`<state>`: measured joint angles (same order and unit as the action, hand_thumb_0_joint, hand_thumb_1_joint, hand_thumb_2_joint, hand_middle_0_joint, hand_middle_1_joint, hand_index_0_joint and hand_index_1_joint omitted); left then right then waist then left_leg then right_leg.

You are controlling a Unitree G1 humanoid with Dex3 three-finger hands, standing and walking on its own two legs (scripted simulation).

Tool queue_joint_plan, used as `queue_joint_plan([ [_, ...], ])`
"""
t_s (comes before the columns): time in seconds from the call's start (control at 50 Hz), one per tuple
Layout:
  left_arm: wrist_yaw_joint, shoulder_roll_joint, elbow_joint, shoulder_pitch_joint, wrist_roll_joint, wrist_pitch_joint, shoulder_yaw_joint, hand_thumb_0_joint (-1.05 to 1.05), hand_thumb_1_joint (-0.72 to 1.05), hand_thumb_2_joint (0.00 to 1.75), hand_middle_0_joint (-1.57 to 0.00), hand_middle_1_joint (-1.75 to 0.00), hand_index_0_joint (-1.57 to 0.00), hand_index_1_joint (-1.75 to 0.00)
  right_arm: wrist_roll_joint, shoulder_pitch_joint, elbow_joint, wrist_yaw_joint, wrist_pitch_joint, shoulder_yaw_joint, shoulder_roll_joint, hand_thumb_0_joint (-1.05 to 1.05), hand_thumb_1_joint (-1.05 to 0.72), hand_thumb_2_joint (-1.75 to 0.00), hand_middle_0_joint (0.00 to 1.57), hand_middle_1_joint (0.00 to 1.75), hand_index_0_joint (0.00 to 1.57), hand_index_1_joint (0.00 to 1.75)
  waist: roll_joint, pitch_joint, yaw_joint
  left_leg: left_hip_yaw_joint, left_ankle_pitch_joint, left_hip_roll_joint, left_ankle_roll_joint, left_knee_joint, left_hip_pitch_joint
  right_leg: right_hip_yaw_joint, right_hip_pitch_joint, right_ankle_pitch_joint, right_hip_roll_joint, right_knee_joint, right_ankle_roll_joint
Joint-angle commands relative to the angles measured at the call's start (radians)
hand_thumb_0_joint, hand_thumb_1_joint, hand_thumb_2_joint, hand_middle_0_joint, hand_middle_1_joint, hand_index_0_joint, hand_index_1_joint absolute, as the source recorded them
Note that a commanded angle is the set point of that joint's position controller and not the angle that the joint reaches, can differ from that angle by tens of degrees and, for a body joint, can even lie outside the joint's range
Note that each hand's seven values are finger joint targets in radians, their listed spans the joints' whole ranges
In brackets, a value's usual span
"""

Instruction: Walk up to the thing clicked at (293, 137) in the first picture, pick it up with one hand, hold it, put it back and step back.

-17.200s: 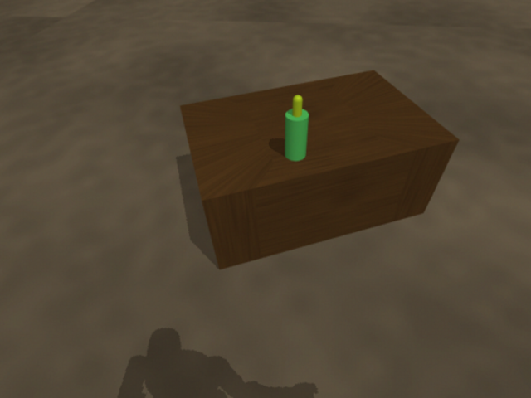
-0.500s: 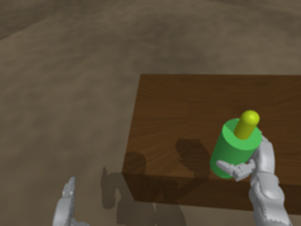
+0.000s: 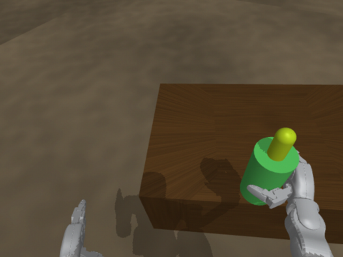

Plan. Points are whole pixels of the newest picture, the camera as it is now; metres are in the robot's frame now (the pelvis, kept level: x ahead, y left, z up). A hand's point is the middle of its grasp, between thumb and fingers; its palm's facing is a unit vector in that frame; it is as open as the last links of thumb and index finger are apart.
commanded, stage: hold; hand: right
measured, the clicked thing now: (268, 166) +0.31 -0.16 +0.06
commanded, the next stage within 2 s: crouch in 0.10 s
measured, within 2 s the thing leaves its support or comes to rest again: neither
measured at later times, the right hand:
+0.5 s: hand (265, 172) +0.33 -0.18 +0.00, palm faces +0.18 +0.98 -0.01, open 11.2 cm
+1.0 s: hand (259, 160) +0.41 -0.20 -0.08, palm faces +0.19 +0.98 +0.00, open 11.2 cm
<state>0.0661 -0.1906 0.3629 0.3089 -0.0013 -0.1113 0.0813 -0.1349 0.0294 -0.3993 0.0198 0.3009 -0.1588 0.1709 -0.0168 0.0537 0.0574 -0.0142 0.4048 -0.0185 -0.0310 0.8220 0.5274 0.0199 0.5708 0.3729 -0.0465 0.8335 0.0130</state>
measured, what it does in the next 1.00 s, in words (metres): lowers itself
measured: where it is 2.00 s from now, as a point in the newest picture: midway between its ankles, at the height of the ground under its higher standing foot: outside the picture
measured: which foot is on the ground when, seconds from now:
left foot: down 0.00-1.00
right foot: down 0.00-1.00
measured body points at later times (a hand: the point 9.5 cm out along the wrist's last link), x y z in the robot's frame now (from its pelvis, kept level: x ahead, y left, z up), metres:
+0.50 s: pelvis -0.01 +0.00 -0.01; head +0.04 -0.02 +0.44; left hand +0.16 +0.26 -0.05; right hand +0.32 -0.23 +0.00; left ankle +0.01 +0.14 -0.70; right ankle +0.03 -0.13 -0.70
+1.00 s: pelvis -0.02 -0.01 -0.06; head +0.10 -0.06 +0.37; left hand +0.13 +0.27 -0.05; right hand +0.40 -0.25 -0.08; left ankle +0.01 +0.14 -0.70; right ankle +0.03 -0.13 -0.70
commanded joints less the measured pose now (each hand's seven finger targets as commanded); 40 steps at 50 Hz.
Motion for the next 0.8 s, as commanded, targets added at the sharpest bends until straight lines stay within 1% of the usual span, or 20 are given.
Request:
queue_joint_plan([
  [0.0, 0.018, -0.126, -0.157, -0.041, -0.001, -0.059, 0.055, 0.00, -0.55, 0.05, -0.05, -0.05, -0.05, -0.05, -0.040, 0.407, 0.364, -0.006, 0.139, -0.056, 0.125, 0.00, 0.01, -1.33, 1.20, 1.44, 1.27, 1.44, 0.066, 0.298, -0.001, 0.031, -0.245, 0.030, 0.024, -0.124, -0.034, -0.003, -0.232, -0.184, 0.030, -0.121, -0.021],
  [0.02, 0.016, -0.124, -0.147, -0.054, -0.001, -0.059, 0.049, 0.00, -0.56, 0.06, -0.05, -0.05, -0.05, -0.06, -0.038, 0.393, 0.337, -0.007, 0.137, -0.050, 0.114, 0.00, -0.01, -1.33, 1.20, 1.44, 1.27, 1.44, 0.060, 0.269, 0.000, 0.032, -0.237, 0.030, 0.024, -0.120, -0.020, -0.003, -0.212, -0.174, 0.029, -0.125, -0.021],
  [0.06, 0.022, -0.180, -0.175, -0.066, 0.001, -0.063, 0.099, 0.00, -0.55, 0.05, -0.05, -0.05, -0.05, -0.05, -0.037, 0.455, 0.382, -0.004, 0.145, -0.050, 0.132, 0.00, 0.01, -1.34, 1.20, 1.44, 1.27, 1.44, 0.075, 0.307, 0.010, 0.033, -0.214, 0.031, 0.027, -0.117, -0.017, -0.007, -0.241, -0.150, 0.022, -0.131, -0.014],
  [0.12, 0.014, -0.125, -0.174, -0.027, 0.001, -0.058, 0.049, 0.00, -0.55, 0.05, -0.05, -0.05, -0.05, -0.05, -0.037, 0.426, 0.385, -0.008, 0.147, -0.044, 0.118, 0.00, -0.01, -1.33, 1.20, 1.43, 1.27, 1.43, 0.064, 0.305, -0.010, 0.038, -0.239, 0.031, 0.026, -0.115, -0.045, -0.007, -0.226, -0.182, 0.029, -0.126, -0.016],
  [0.16, 0.019, -0.166, -0.136, -0.031, 0.001, -0.055, 0.092, 0.00, -0.55, 0.05, -0.05, -0.05, -0.05, -0.05, -0.035, 0.416, 0.343, -0.007, 0.140, -0.066, 0.145, 0.00, 0.00, -1.33, 1.20, 1.43, 1.27, 1.43, 0.084, 0.291, -0.004, 0.035, -0.242, 0.030, 0.027, -0.108, -0.025, -0.004, -0.231, -0.190, 0.027, -0.127, -0.014],
  [0.18, 0.015, -0.159, -0.167, -0.054, 0.001, -0.057, 0.082, 0.00, -0.54, 0.05, -0.05, -0.06, -0.06, -0.06, -0.034, 0.389, 0.311, -0.010, 0.138, -0.058, 0.122, 0.00, 0.08, -1.36, 1.18, 1.46, 1.26, 1.46, 0.073, 0.311, -0.004, 0.037, -0.250, 0.031, 0.026, -0.105, -0.028, -0.008, -0.233, -0.205, 0.026, -0.123, -0.014],
  [0.22, 0.013, -0.128, -0.179, -0.036, 0.002, -0.059, 0.050, 0.00, -0.54, 0.05, -0.04, -0.05, -0.05, -0.05, -0.038, 0.451, 0.403, -0.008, 0.151, -0.059, 0.136, 0.00, -0.04, -1.31, 1.23, 1.43, 1.29, 1.43, 0.082, 0.347, -0.012, 0.031, -0.265, 0.029, 0.026, -0.109, -0.052, -0.005, -0.251, -0.212, 0.028, -0.112, -0.015],
  [0.26, 0.012, -0.119, -0.156, -0.047, 0.002, -0.054, 0.047, 0.00, -0.54, 0.05, -0.04, -0.05, -0.05, -0.05, -0.036, 0.384, 0.301, -0.003, 0.143, -0.072, 0.123, 0.00, -0.04, -1.32, 1.24, 1.44, 1.30, 1.44, 0.058, 0.304, -0.014, 0.029, -0.278, 0.027, 0.024, -0.102, -0.049, -0.003, -0.204, -0.217, 0.033, -0.106, -0.019],
  [0.3, 0.010, -0.116, -0.171, -0.090, 0.002, -0.057, 0.041, 0.00, -0.55, 0.05, -0.04, -0.05, -0.05, -0.05, -0.038, 0.417, 0.265, -0.004, 0.150, -0.074, 0.113, 0.00, -0.02, -1.32, 1.23, 1.44, 1.30, 1.44, 0.031, 0.284, -0.003, 0.026, -0.239, 0.028, 0.022, -0.098, -0.008, -0.004, -0.173, -0.174, 0.028, -0.101, -0.022],
  [0.34, 0.019, -0.197, -0.186, -0.054, 0.009, -0.055, 0.112, 0.00, -0.54, 0.05, -0.05, -0.05, -0.05, -0.05, -0.036, 0.498, 0.312, 0.000, 0.173, -0.104, 0.174, 0.00, -0.04, -1.32, 1.23, 1.44, 1.30, 1.44, 0.036, 0.356, 0.020, 0.018, -0.265, 0.026, 0.021, -0.096, -0.026, -0.003, -0.216, -0.190, 0.029, -0.083, -0.025],
  [0.38, 0.014, -0.140, -0.208, -0.042, 0.008, -0.052, 0.057, 0.00, -0.54, 0.05, -0.04, -0.05, -0.05, -0.05, -0.027, 0.504, 0.256, -0.002, 0.180, -0.086, 0.152, 0.00, -0.04, -1.31, 1.24, 1.44, 1.30, 1.44, 0.015, 0.320, 0.017, 0.012, -0.247, 0.025, 0.019, -0.091, -0.010, -0.001, -0.183, -0.167, 0.032, -0.072, -0.026],
  [0.42, 0.011, -0.146, -0.174, -0.037, 0.011, -0.049, 0.082, 0.00, -0.54, 0.05, -0.05, -0.05, -0.05, -0.05, -0.023, 0.491, 0.132, -0.007, 0.190, -0.109, 0.152, 0.00, 0.01, -1.31, 1.21, 1.43, 1.28, 1.43, 0.023, 0.297, 0.022, 0.008, -0.245, 0.022, 0.019, -0.065, 0.030, -0.003, -0.135, -0.163, 0.034, -0.051, -0.026],
  [0.46, 0.009, -0.172, -0.209, -0.043, 0.018, -0.057, 0.103, 0.00, -0.54, 0.05, -0.05, -0.05, -0.05, -0.05, -0.019, 0.577, 0.136, -0.010, 0.217, -0.133, 0.186, 0.00, 0.01, -1.29, 1.20, 1.41, 1.27, 1.41, 0.024, 0.346, 0.041, 0.003, -0.244, 0.022, 0.018, -0.041, 0.067, -0.007, -0.137, -0.161, 0.028, -0.024, -0.028],
  [0.5, 0.002, -0.161, -0.229, -0.025, 0.026, -0.058, 0.090, 0.00, -0.54, 0.04, -0.05, -0.05, -0.05, -0.05, -0.011, 0.635, 0.099, -0.015, 0.243, -0.122, 0.184, 0.00, 0.00, -1.30, 1.21, 1.41, 1.27, 1.41, 0.035, 0.362, 0.052, 0.008, -0.246, 0.026, 0.020, -0.009, 0.098, -0.011, -0.125, -0.165, 0.027, -0.003, -0.026],
  [0.54, -0.009, -0.128, -0.245, -0.011, 0.028, -0.058, 0.060, 0.00, -0.54, 0.04, -0.05, -0.05, -0.05, -0.05, -0.006, 0.677, 0.072, -0.022, 0.263, -0.141, 0.210, 0.00, -0.02, -1.27, 1.20, 1.39, 1.26, 1.39, 0.087, 0.365, 0.038, 0.010, -0.214, 0.027, 0.026, 0.018, 0.138, -0.012, -0.097, -0.143, 0.029, 0.009, -0.020],
  [0.6, -0.009, -0.203, -0.318, -0.009, 0.040, -0.067, 0.126, 0.00, -0.54, 0.04, -0.05, -0.05, -0.06, -0.05, 0.004, 0.745, 0.005, -0.032, 0.287, -0.174, 0.264, 0.00, -0.02, -1.27, 1.19, 1.38, 1.25, 1.38, 0.091, 0.460, 0.070, 0.008, -0.226, 0.030, 0.023, 0.049, 0.167, -0.018, -0.104, -0.153, 0.027, 0.057, -0.022],
  [0.64, -0.018, -0.154, -0.321, 0.021, 0.044, -0.067, 0.075, 0.00, -0.53, 0.04, -0.05, -0.05, -0.06, -0.05, 0.007, 0.772, -0.029, -0.039, 0.297, -0.171, 0.260, 0.00, -0.01, -1.28, 1.20, 1.40, 1.26, 1.40, 0.108, 0.459, 0.066, 0.009, -0.211, 0.034, 0.024, 0.067, 0.191, -0.017, -0.072, -0.143, 0.028, 0.075, -0.022],
  [0.66, -0.019, -0.168, -0.295, 0.034, 0.045, -0.062, 0.092, 0.00, -0.54, 0.04, -0.05, -0.06, -0.06, -0.05, 0.006, 0.827, -0.021, -0.035, 0.309, -0.200, 0.311, 0.00, -0.03, -1.27, 1.19, 1.38, 1.25, 1.38, 0.141, 0.453, 0.058, 0.002, -0.183, 0.032, 0.028, 0.072, 0.208, -0.014, -0.046, -0.108, 0.030, 0.083, -0.019],
  [0.72, -0.025, -0.180, -0.380, 0.007, 0.053, -0.073, 0.085, 0.00, -0.53, 0.04, -0.05, -0.06, -0.06, -0.05, 0.007, 0.878, -0.063, -0.039, 0.329, -0.189, 0.290, 0.00, -0.04, -1.26, 1.18, 1.37, 1.24, 1.37, 0.137, 0.515, 0.085, 0.024, -0.160, 0.047, 0.030, 0.110, 0.254, -0.031, -0.047, -0.100, 0.020, 0.100, -0.015],
  [0.78, -0.028, -0.194, -0.409, 0.038, 0.060, -0.065, 0.089, 0.00, -0.52, 0.04, -0.05, -0.06, -0.06, -0.05, 0.019, 0.885, -0.157, -0.035, 0.343, -0.227, 0.345, 0.00, -0.06, -1.29, 1.22, 1.41, 1.27, 1.41, 0.165, 0.547, 0.078, 0.031, -0.167, 0.053, 0.034, 0.146, 0.292, -0.037, -0.044, -0.150, 0.017, 0.133, -0.008],
])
